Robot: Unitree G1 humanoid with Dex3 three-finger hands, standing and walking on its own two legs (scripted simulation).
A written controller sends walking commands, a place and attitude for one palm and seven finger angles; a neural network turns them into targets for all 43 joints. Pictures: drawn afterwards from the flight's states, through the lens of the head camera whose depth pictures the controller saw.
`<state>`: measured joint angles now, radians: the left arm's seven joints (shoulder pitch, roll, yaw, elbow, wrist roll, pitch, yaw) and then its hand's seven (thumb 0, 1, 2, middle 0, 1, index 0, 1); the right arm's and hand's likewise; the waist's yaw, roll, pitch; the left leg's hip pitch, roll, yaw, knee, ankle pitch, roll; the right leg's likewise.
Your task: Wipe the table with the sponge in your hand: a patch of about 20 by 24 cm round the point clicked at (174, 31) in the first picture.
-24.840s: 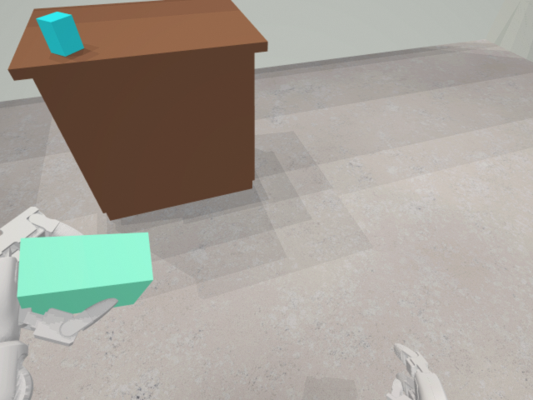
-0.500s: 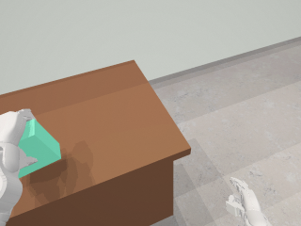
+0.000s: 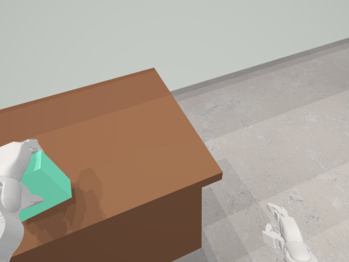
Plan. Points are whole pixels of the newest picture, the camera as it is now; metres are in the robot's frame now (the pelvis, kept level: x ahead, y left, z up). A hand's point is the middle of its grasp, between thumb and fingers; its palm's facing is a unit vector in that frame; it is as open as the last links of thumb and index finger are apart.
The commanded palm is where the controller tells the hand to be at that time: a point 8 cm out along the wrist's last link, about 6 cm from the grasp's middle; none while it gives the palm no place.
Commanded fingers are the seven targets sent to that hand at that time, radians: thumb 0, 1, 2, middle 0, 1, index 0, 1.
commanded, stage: lower the sponge onto the table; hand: left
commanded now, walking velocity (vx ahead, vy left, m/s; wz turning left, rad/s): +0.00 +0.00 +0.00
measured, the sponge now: (35, 191) +0.20 +0.35 +0.08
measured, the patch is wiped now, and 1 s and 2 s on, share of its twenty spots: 0.00 0.00 0.30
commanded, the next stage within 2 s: wipe forward along the first lane in 1.40 s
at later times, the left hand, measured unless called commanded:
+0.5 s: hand (43, 182) +0.21 +0.32 +0.12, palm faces -0.02 -0.13 -0.99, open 9.8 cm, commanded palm +0.19 +0.32 +0.22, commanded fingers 0.00 0.10 1.30 -1.20 -1.60 -1.20 -1.60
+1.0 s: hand (48, 182) +0.21 +0.31 +0.12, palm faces -0.02 -0.06 -1.00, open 9.8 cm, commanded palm +0.19 +0.31 +0.19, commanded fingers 0.00 0.10 1.30 -1.20 -1.60 -1.20 -1.60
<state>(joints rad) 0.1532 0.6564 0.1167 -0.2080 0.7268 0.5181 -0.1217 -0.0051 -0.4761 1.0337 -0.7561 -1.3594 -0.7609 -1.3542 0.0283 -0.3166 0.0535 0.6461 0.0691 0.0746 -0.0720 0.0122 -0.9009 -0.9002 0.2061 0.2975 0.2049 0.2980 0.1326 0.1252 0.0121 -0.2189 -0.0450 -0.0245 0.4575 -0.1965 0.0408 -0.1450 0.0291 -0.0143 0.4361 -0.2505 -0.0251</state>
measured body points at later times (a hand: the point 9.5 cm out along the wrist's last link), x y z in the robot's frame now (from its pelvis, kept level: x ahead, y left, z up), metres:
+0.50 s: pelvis +0.00 +0.00 +0.00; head +0.00 -0.05 +0.45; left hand +0.20 +0.32 +0.17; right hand +0.25 -0.21 -0.09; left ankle +0.03 +0.09 -0.74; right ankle -0.01 -0.11 -0.74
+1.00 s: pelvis +0.01 -0.01 +0.00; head -0.01 -0.06 +0.45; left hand +0.20 +0.31 +0.17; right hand +0.25 -0.22 -0.09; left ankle +0.03 +0.09 -0.74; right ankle -0.01 -0.11 -0.74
